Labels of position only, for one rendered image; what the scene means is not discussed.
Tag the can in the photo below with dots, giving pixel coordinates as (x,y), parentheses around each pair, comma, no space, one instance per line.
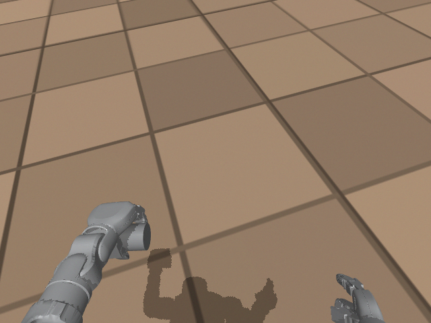
(136,237)

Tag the left robot hand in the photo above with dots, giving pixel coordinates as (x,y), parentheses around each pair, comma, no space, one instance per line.
(119,216)

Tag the left robot arm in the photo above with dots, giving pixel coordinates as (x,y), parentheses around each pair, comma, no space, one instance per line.
(69,291)

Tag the right robot hand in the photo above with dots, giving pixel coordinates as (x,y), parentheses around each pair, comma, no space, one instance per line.
(364,304)

